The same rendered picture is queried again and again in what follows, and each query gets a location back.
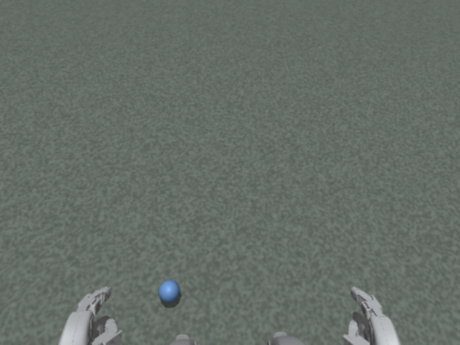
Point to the ball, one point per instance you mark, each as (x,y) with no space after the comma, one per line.
(169,290)

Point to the right robot hand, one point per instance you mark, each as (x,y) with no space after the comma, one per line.
(378,330)

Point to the left robot hand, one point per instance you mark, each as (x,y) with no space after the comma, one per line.
(80,329)

